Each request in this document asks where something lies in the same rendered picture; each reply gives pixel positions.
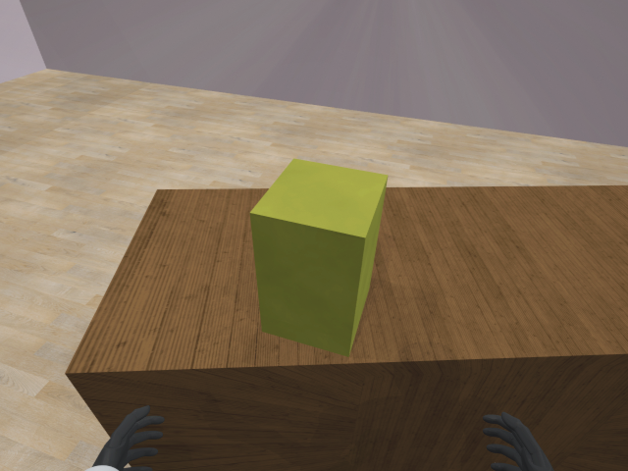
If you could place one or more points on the right robot hand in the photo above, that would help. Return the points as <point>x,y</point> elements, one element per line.
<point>527,453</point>

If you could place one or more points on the pedestal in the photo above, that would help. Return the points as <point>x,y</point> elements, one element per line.
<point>483,300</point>

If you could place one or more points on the left robot hand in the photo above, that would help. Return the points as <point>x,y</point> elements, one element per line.
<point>117,453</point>

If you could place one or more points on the carton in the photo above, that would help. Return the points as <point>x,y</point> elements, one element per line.
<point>314,236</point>

